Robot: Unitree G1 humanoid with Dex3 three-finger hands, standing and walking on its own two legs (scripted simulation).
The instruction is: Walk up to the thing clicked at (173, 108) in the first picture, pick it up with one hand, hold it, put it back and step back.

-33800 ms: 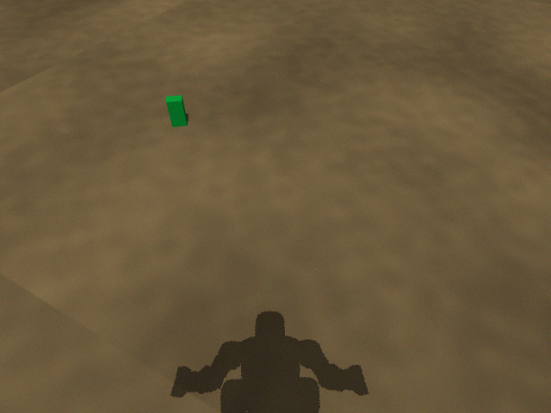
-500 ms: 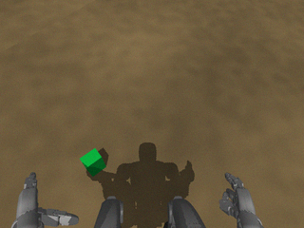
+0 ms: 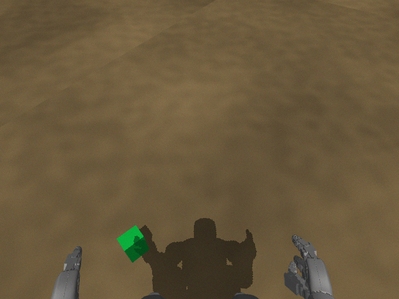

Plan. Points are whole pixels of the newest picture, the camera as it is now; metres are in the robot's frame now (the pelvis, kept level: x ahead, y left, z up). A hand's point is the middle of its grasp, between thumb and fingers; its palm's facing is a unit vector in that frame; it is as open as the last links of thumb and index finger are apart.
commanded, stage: home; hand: left
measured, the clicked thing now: (134, 244) +0.44 +0.26 -0.63
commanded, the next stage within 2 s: stand in 1.50 s
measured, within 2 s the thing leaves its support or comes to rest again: neither
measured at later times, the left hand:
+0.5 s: hand (108, 290) +0.17 +0.17 -0.05, palm faces +0.10 -0.95 -0.29, open 17.3 cm
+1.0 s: hand (106, 292) +0.16 +0.17 -0.05, palm faces +0.11 -0.95 -0.28, open 17.6 cm
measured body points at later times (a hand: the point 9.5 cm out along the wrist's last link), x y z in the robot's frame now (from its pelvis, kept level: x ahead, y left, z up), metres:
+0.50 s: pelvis +0.00 -0.01 +0.01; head +0.02 -0.01 +0.45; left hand +0.16 +0.22 -0.03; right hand +0.16 -0.25 -0.07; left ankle +0.01 +0.14 -0.68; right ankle +0.00 -0.14 -0.68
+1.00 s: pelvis -0.01 -0.01 +0.01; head +0.01 -0.01 +0.46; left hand +0.15 +0.22 -0.03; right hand +0.16 -0.25 -0.07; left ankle +0.01 +0.14 -0.68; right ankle +0.00 -0.14 -0.68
